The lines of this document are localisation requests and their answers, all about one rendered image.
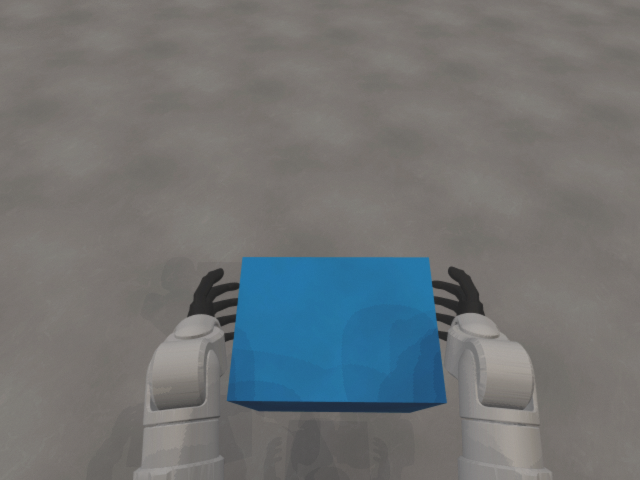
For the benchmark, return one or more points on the left robot forearm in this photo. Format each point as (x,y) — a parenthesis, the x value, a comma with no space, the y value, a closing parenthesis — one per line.
(182,392)

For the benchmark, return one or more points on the carton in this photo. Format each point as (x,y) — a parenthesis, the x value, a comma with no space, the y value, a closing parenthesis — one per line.
(336,334)

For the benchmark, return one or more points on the robot right hand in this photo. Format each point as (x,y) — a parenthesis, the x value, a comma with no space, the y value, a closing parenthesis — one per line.
(466,293)

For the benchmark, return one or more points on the robot left hand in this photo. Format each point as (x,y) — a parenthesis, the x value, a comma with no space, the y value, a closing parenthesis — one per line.
(205,294)

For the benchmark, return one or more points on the right robot forearm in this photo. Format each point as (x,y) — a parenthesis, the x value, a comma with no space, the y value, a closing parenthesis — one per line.
(497,389)

